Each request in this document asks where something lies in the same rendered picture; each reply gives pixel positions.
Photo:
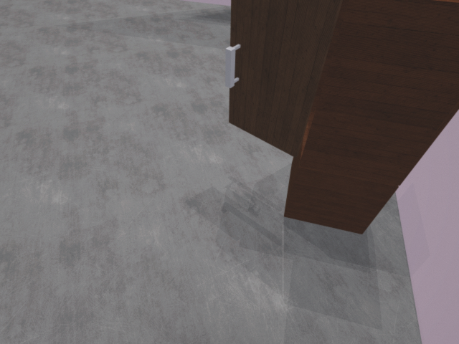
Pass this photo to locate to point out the handle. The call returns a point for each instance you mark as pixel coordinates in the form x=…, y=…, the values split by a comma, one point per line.
x=230, y=79

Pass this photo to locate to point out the cupboard door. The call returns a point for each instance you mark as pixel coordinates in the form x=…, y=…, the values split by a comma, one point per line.
x=283, y=48

